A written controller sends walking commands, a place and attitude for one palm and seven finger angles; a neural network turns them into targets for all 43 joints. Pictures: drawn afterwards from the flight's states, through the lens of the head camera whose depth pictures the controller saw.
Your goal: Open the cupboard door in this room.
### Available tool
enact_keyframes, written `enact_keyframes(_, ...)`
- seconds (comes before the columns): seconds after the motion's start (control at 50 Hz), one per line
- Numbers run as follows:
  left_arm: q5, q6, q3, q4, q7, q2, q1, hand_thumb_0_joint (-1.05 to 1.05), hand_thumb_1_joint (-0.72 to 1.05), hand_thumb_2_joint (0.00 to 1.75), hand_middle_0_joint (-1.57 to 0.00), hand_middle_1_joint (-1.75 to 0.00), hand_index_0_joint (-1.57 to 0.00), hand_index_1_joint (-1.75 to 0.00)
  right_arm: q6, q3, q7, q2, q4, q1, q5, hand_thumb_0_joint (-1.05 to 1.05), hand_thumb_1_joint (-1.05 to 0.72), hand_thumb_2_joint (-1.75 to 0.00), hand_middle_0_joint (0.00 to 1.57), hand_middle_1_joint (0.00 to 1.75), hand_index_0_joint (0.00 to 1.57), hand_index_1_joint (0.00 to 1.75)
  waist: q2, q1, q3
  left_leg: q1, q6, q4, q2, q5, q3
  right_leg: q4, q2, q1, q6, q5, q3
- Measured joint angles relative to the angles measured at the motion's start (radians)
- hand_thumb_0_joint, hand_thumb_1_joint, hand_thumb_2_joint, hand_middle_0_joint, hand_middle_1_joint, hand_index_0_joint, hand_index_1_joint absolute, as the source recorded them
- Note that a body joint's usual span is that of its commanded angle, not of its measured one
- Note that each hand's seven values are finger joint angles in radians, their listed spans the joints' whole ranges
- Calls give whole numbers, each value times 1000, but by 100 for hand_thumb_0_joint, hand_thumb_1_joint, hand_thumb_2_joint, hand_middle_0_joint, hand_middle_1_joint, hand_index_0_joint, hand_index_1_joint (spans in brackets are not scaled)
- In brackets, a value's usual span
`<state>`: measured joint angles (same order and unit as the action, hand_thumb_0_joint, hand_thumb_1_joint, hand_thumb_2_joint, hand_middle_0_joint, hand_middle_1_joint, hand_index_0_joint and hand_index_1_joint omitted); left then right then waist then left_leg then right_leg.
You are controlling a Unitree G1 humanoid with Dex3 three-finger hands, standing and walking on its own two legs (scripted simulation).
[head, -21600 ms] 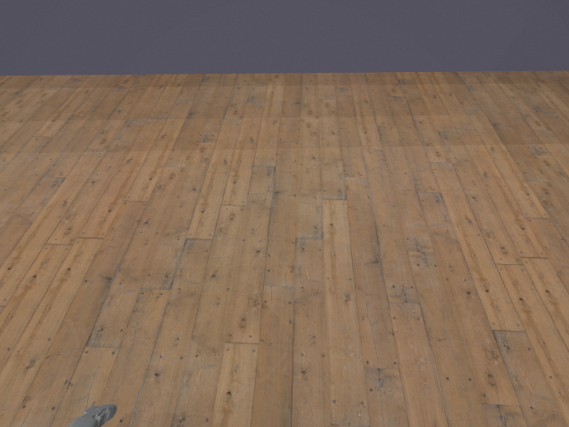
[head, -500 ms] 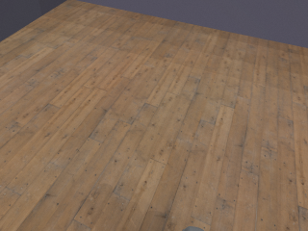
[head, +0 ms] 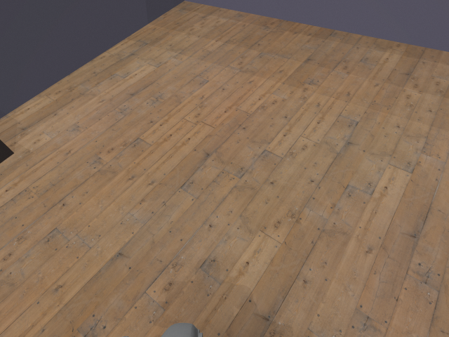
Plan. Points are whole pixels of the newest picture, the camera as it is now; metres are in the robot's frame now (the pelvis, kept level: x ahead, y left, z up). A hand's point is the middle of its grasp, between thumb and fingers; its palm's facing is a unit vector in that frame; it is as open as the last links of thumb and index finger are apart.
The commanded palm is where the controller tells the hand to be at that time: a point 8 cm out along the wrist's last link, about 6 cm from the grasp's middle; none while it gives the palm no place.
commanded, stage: turn or walk to find it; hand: left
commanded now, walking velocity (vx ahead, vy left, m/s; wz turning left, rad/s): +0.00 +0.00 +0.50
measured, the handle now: out of the picture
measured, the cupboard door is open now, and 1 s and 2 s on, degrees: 0 0 0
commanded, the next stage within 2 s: none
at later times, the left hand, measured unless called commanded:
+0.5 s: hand out of the picture +0.03 +0.27 -0.16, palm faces +0.27 -0.93 -0.25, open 7.4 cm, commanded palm none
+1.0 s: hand out of the picture -0.05 +0.18 -0.15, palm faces +0.52 -0.81 -0.27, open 7.4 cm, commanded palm none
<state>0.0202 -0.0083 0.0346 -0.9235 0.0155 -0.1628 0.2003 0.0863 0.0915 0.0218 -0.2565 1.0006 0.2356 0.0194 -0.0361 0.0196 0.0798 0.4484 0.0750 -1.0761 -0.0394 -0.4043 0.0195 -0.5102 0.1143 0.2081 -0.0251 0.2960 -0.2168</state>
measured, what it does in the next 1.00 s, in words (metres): steps on the spot, turning left: left foot, then right foot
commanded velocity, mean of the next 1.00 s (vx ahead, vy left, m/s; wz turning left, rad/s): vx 0.00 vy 0.00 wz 0.50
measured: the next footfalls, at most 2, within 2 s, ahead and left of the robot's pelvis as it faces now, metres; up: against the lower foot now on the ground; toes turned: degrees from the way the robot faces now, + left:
left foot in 0.18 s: +0.02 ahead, +0.15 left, +0.00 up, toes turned +11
right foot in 0.66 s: +0.08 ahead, -0.09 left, +0.00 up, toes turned +15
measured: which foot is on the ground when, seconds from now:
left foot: up 0.00-0.16, down 0.18-0.68, up 0.70-1.00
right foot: down 0.00-0.18, up 0.20-0.64, down 0.66-1.00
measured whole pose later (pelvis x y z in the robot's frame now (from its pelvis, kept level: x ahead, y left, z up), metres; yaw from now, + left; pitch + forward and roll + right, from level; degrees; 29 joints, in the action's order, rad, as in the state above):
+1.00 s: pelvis -0.01 -0.02 +0.00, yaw +31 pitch -1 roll +2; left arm 0.02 -0.01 0.04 -0.93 0.02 -0.16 0.23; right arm 0.09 0.09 0.02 -0.26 1.00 0.23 0.02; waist -0.04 0.01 0.07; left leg 0.43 0.08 -1.08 -0.04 -0.40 0.03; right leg -0.50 0.12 0.22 -0.03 0.27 -0.24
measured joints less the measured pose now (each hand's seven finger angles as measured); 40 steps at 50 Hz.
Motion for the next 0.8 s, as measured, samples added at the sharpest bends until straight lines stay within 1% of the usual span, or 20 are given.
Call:
enact_keyframes(0.06,4,-1,4,-9,-3,-12,15,1,90,90,-20,-30,-20,-30,-4,-9,-1,7,-3,-26,-4,1,-91,-90,19,30,20,30,18,-17,10,-52,-1,147,-9,-35,-30,-19,20,4,9,11,-29)
enact_keyframes(0.12,6,-5,12,-20,-6,-32,30,1,90,90,-21,-30,-20,-30,-15,-19,-2,14,-15,-59,-9,1,-91,-90,19,30,20,30,34,-37,18,-106,-12,288,-5,-38,-65,-58,38,15,25,31,-58)
enact_keyframes(0.16,3,-11,19,-29,-7,-50,43,1,90,90,-21,-30,-20,-30,-27,-24,-2,17,-30,-79,-10,1,-91,-90,19,30,20,30,45,-43,17,-155,-22,410,1,30,-90,-100,52,26,41,54,-78)
enact_keyframes(0.18,-1,-16,23,-33,-7,-60,52,1,90,90,-21,-30,-20,-30,-36,-26,0,18,-39,-87,-10,1,-91,-90,19,30,20,30,50,-45,13,-181,-45,473,6,78,-98,-136,62,38,51,72,-86)
enact_keyframes(0.2,-5,-25,30,-41,-7,-76,53,1,90,90,-20,-30,-20,-30,-46,-26,0,28,-44,-99,-7,1,-91,-90,19,30,20,30,74,-47,16,-178,-72,468,22,77,-101,-192,74,60,64,104,-61)
enact_keyframes(0.24,-6,-50,36,-54,-1,-99,49,1,90,90,-20,-30,-20,-29,-60,-34,-1,43,-57,-112,-7,1,-91,-90,19,30,20,30,97,-56,18,-175,-100,450,33,60,-98,-347,51,122,81,227,23)
enact_keyframes(0.28,-7,-68,39,-66,1,-106,40,1,90,90,-20,-30,-20,-29,-67,-41,-9,49,-67,-113,-4,1,-91,-90,20,30,20,30,90,-52,10,-186,-109,475,32,69,-79,-476,18,175,91,249,74)
enact_keyframes(0.32,-8,-69,39,-66,-5,-106,23,1,90,90,-20,-30,-19,-29,-68,-44,-18,49,-70,-111,-2,0,-90,-90,20,30,20,30,75,-47,7,-199,-110,517,34,98,-55,-548,-1,215,97,210,109)
enact_keyframes(0.4,-9,-52,35,-40,-13,-101,-9,1,90,90,-20,-30,-19,-29,-68,-49,-21,49,-66,-101,-3,0,-90,-90,20,30,20,30,58,-45,2,-220,-115,584,48,144,-20,-571,-13,256,111,136,163)
enact_keyframes(0.46,-10,-48,33,-22,-12,-97,-32,1,90,90,-20,-30,-19,-29,-65,-47,-18,53,-64,-87,-2,0,-90,-90,20,30,20,30,53,-37,-2,-224,-113,604,59,159,2,-532,-18,257,118,120,185)
enact_keyframes(0.5,-11,-48,30,-14,-10,-92,-50,1,90,90,-20,-30,-19,-29,-64,-44,-17,57,-64,-74,-1,0,-90,-90,20,30,20,30,47,-26,-3,-221,-109,605,66,164,18,-486,-25,245,120,127,192)
enact_keyframes(0.6,-17,-40,20,11,-9,-71,-91,1,90,90,-20,-30,-19,-29,-51,-34,-15,53,-56,-39,4,1,-90,-90,20,30,20,30,21,4,-2,-192,-86,574,78,162,68,-291,-58,174,112,139,190)
enact_keyframes(0.62,-19,-36,18,17,-9,-66,-96,1,90,90,-20,-30,-19,-29,-47,-31,-15,50,-53,-32,4,1,-90,-90,20,30,20,30,14,9,-3,-182,-79,562,81,158,79,-238,-67,151,108,120,187)
enact_keyframes(0.66,-20,-21,12,32,-10,-59,-97,1,90,90,-20,-30,-20,-29,-40,-24,-15,44,-49,-15,1,1,-90,-90,20,30,20,30,8,11,-10,-154,-62,522,94,144,97,-87,-75,85,101,29,175)
enact_keyframes(0.68,-16,-11,10,32,-8,-47,-98,1,90,90,-20,-30,-20,-29,-37,-19,-14,34,-44,-11,-3,1,-90,-90,20,30,20,30,-15,11,-7,-136,-60,485,88,129,111,-64,-86,75,74,0,159)
enact_keyframes(0.7,-11,-5,5,35,-7,-36,-96,1,90,90,-20,-30,-20,-29,-32,-12,-15,26,-39,-9,-5,1,-90,-90,20,30,20,30,-32,13,-2,-110,-58,414,89,52,116,-75,-90,76,43,-3,142)
enact_keyframes(0.72,-9,-2,-1,38,-7,-28,-90,1,90,90,-20,-30,-20,-29,-25,-6,-16,20,-37,-6,-5,1,-90,-90,20,30,20,30,-38,16,0,-76,-56,316,97,-18,105,-84,-82,74,19,3,128)
enact_keyframes(0.74,-8,-1,-3,40,-5,-20,-82,1,90,90,-20,-30,-20,-29,-18,-2,-15,14,-34,-3,-4,1,-90,-90,20,30,20,30,-39,17,-1,-42,-54,214,103,-56,89,-83,-71,67,3,7,115)
enact_keyframes(0.76,-8,-1,-3,40,-4,-13,-72,1,90,90,-20,-30,-20,-29,-13,2,-13,9,-30,-1,-2,1,-90,-90,20,30,20,30,-38,16,-2,-12,-52,118,104,-64,72,-73,-61,58,-5,6,105)
enact_keyframes(0.8,-9,-6,-3,35,-2,-4,-52,1,90,90,-20,-30,-20,-29,-6,8,-6,0,-24,2,2,1,-90,-90,20,30,20,30,-35,13,-4,29,-44,-31,88,-29,44,-42,-47,38,-8,-6,88)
